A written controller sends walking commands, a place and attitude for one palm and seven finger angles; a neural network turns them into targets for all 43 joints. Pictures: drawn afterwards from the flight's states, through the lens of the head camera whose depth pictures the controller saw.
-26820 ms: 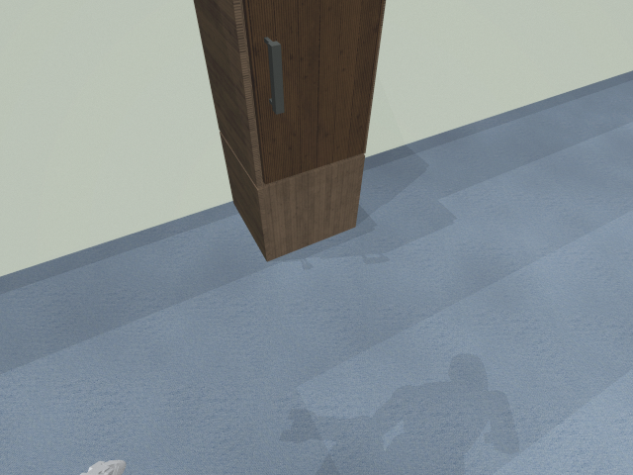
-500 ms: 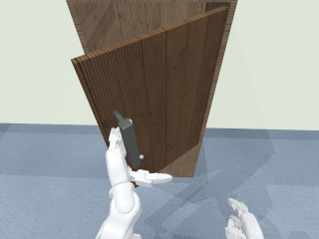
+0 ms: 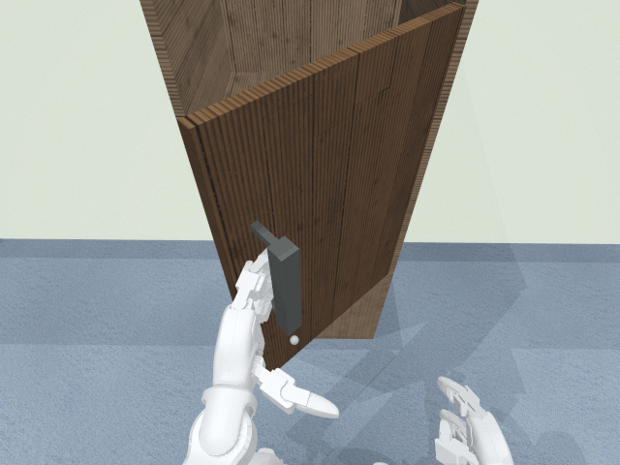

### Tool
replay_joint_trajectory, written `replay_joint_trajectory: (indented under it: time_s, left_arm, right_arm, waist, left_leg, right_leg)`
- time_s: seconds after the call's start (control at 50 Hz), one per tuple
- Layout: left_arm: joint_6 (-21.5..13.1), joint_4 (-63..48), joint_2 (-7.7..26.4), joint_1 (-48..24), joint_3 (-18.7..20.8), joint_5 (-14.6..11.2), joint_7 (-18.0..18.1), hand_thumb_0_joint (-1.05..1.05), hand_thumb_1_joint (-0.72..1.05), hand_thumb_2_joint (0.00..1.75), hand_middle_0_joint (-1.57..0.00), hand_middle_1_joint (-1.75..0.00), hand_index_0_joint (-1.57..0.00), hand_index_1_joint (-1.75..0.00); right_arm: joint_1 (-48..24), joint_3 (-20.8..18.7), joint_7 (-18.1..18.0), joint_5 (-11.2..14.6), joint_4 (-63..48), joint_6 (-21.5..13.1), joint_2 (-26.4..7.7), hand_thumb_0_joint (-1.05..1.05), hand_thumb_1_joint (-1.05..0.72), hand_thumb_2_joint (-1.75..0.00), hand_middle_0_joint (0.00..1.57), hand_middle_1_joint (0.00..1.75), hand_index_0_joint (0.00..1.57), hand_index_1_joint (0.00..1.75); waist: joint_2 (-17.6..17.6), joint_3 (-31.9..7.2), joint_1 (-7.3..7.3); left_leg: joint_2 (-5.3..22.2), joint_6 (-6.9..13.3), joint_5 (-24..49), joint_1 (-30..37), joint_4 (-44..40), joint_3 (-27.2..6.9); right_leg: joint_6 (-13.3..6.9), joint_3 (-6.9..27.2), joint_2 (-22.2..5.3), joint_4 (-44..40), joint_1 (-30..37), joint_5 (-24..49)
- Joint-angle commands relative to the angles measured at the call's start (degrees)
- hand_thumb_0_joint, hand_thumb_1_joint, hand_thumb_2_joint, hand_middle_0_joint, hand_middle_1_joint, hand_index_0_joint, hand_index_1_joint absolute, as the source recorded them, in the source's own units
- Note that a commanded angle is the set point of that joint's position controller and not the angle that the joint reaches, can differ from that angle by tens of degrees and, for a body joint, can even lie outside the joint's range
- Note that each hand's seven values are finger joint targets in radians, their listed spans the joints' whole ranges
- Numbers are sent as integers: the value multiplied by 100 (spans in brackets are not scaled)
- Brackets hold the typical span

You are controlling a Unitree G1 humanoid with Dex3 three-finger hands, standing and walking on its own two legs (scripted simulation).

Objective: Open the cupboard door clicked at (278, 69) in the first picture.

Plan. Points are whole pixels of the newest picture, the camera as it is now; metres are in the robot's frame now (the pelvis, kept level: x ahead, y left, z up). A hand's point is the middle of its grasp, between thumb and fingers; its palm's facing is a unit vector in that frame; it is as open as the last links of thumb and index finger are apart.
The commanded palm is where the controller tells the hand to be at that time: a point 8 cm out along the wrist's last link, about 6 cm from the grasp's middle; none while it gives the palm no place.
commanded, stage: slide the hand sideways off the handle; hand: left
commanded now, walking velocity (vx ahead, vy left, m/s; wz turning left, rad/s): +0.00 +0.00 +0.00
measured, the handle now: (275, 281) +0.33 +0.06 +0.08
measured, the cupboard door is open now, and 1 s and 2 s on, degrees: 43 43 43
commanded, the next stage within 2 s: draw the hand back to the body in 0.72 s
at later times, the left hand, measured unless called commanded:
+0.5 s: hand (249, 385) +0.20 +0.08 +0.08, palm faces +0.03 -1.00 -0.02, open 16.3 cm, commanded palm +0.17 +0.13 +0.08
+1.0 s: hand (207, 386) +0.19 +0.12 +0.09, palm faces +0.01 -1.00 -0.05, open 16.3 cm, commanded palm +0.16 +0.18 +0.10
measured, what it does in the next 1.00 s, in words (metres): stands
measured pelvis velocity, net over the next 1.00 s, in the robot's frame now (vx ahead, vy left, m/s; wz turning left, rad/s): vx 0.01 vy -0.03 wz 0.02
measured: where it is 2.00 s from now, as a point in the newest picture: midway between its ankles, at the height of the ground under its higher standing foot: outside the picture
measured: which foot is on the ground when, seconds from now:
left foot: down 0.00-1.00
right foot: down 0.00-1.00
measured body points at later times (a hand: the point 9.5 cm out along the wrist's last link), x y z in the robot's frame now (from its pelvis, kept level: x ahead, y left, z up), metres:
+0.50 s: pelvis +0.02 -0.03 -0.01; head +0.05 -0.04 +0.44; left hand +0.19 +0.13 +0.08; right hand +0.21 -0.24 -0.08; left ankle +0.03 +0.10 -0.68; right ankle +0.01 -0.13 -0.68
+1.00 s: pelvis +0.01 -0.03 -0.01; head +0.04 -0.04 +0.44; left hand +0.19 +0.17 +0.09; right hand +0.20 -0.25 -0.08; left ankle +0.03 +0.10 -0.68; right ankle +0.01 -0.13 -0.68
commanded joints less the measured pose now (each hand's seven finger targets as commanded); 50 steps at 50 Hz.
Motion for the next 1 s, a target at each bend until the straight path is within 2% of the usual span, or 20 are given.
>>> replay_joint_trajectory:
  time_s: [0.0,0.08,0.14,0.18,0.26,0.3,0.4,0.42,0.48,0.5,0.54,0.58,0.64,0.66,0.68,0.78,0.82,0.86,0.96,0.98]
  left_arm:
    - [-377,-1710,-101,-202,13,78,13,0,-50,30,-15,-30,-15,-30]
    - [-426,-2055,-49,95,-21,-13,-124,0,-50,30,-15,-30,-15,-30]
    - [-518,-2312,7,568,-55,-56,-273,0,-50,30,-15,-30,-15,-30]
    - [-552,-2369,154,786,72,-100,-365,0,-50,30,-15,-30,-15,-30]
    - [-621,-2495,574,1415,584,-224,-556,0,-50,30,-15,-30,-15,-30]
    - [-680,-2656,521,1574,574,-351,-691,0,-50,30,-15,-30,-15,-30]
    - [-845,-2802,837,2005,1045,-661,-1045,0,-50,30,-15,-30,-15,-30]
    - [-880,-2871,798,1968,997,-723,-1145,0,-50,30,-15,-30,-15,-30]
    - [-941,-2850,1002,2017,1261,-852,-1341,0,-50,30,-15,-30,-15,-30]
    - [-950,-2804,1019,2013,1311,-903,-1395,0,-50,30,-15,-30,-15,-30]
    - [-949,-2756,1169,2077,1584,-1012,-1487,0,-50,30,-15,-30,-15,-30]
    - [-929,-2721,1171,2266,1658,-1087,-1585,0,-50,30,-15,-30,-15,-30]
    - [-912,-2623,1425,2165,2075,-1267,-1698,0,-50,30,-15,-30,-15,-30]
    - [-919,-2580,1470,2224,2165,-1296,-1731,0,-50,30,-15,-30,-15,-30]
    - [-947,-2660,1286,2193,1968,-1341,-1798,0,-50,30,-15,-30,-15,-30]
    - [-988,-2569,1289,1922,1876,-1424,-1941,0,-50,30,-15,-30,-15,-30]
    - [-982,-2590,1524,1996,2176,-1439,-1924,0,-50,30,-15,-30,-15,-30]
    - [-932,-2877,1720,1947,2312,-1431,-1885,0,-50,30,-15,-30,-15,-30]
    - [-641,-2832,1657,2046,2457,-1588,-1852,0,-50,30,-15,-30,-15,-30]
    - [-599,-2909,1547,2069,2334,-1598,-1877,0,-50,30,-15,-30,-15,-30]
  right_arm:
    - [-528,-264,-48,0,-1085,-264,-596,0,-90,-90,20,30,20,30]
    - [-481,-256,-75,15,-1135,-283,-613,0,-90,-90,20,30,20,30]
    - [-385,-271,-69,10,-1184,-339,-609,0,-90,-90,20,30,20,30]
    - [-350,-277,-83,9,-1194,-356,-635,0,-90,-90,20,30,20,30]
    - [-296,-299,-123,14,-1214,-373,-653,0,-90,-90,20,30,20,30]
    - [-292,-297,-135,28,-1264,-409,-649,0,-90,-90,20,30,20,30]
    - [-253,-353,-213,62,-1230,-503,-684,0,-90,-90,20,30,20,30]
    - [-251,-341,-226,60,-1232,-528,-688,0,-90,-90,20,30,20,30]
    - [-257,-374,-283,79,-1196,-587,-720,0,-90,-90,20,30,20,30]
    - [-243,-379,-299,90,-1188,-601,-714,0,-90,-90,20,30,20,30]
    - [-239,-403,-340,103,-1156,-620,-719,0,-90,-90,20,30,20,30]
    - [-285,-408,-359,129,-1169,-626,-696,0,-90,-90,20,30,20,30]
    - [-308,-433,-436,151,-1107,-623,-704,0,-90,-90,20,30,20,30]
    - [-340,-436,-451,157,-1090,-620,-700,0,-90,-90,20,30,20,30]
    - [-364,-414,-447,165,-1122,-652,-698,0,-90,-90,20,30,20,30]
    - [-353,-410,-492,170,-1059,-755,-752,0,-90,-90,20,30,20,30]
    - [-320,-435,-508,177,-1022,-760,-749,0,-90,-90,20,30,20,30]
    - [-346,-415,-520,196,-1050,-758,-748,0,-90,-90,20,30,20,30]
    - [-423,-371,-562,275,-1027,-779,-731,0,-90,-90,20,30,20,30]
    - [-435,-356,-560,282,-1044,-810,-730,0,-90,-90,20,30,20,30]
  waist:
    - [-243,-1014,71]
    - [-203,-866,-24]
    - [-209,-1002,-20]
    - [-337,-975,-49]
    - [-359,-1024,65]
    - [-381,-988,24]
    - [-398,-949,4]
    - [-405,-943,-26]
    - [-285,-919,-24]
    - [-368,-858,-42]
    - [-485,-949,-10]
    - [-309,-972,49]
    - [-631,-962,43]
    - [-581,-926,89]
    - [-422,-920,51]
    - [-467,-775,-54]
    - [-450,-935,47]
    - [-105,-1052,127]
    - [-233,-836,138]
    - [-117,-803,126]
  left_leg:
    - [73,-83,698,884,-1061,-294]
    - [76,-80,762,824,-969,-305]
    - [56,-72,972,826,-865,-297]
    - [41,-51,1020,726,-771,-266]
    - [-17,-36,1075,522,-638,-178]
    - [-34,-22,1060,462,-564,-141]
    - [-73,-13,1039,243,-347,-96]
    - [-85,-6,986,200,-315,-94]
    - [-100,-13,886,73,-209,-93]
    - [-102,-16,816,24,-191,-99]
    - [-104,-26,790,-63,-113,-96]
    - [-116,-34,844,-70,-104,-68]
    - [-115,-44,667,-247,-13,-56]
    - [-111,-45,700,-271,-11,-64]
    - [-130,-43,688,-242,-13,-51]
    - [-107,-30,570,-240,-9,-99]
    - [-92,-32,616,-163,-59,-101]
    - [-97,-11,758,46,-208,-98]
    - [-69,-4,747,294,-492,-135]
    - [-70,-1,800,407,-562,-139]
  right_leg:
    - [-313,-342,177,-754,170,792]
    - [-288,-338,178,-713,73,889]
    - [-286,-333,183,-620,122,1123]
    - [-257,-306,178,-605,121,1270]
    - [-254,-214,179,-579,273,1448]
    - [-220,-202,172,-572,244,1526]
    - [-164,-76,158,-584,223,1675]
    - [-141,-51,140,-603,213,1651]
    - [-136,34,120,-612,135,1485]
    - [-118,59,110,-653,97,1409]
    - [-83,167,77,-701,175,1423]
    - [-79,218,51,-704,253,1503]
    - [7,406,-18,-876,316,1295]
    - [-13,435,-16,-885,374,1280]
    - [-4,428,-35,-883,331,1270]
    - [10,394,-23,-937,99,987]
    - [-19,365,-3,-921,193,974]
    - [-100,250,61,-875,318,987]
    - [-113,63,150,-1061,365,855]
    - [-111,1,159,-1046,341,980]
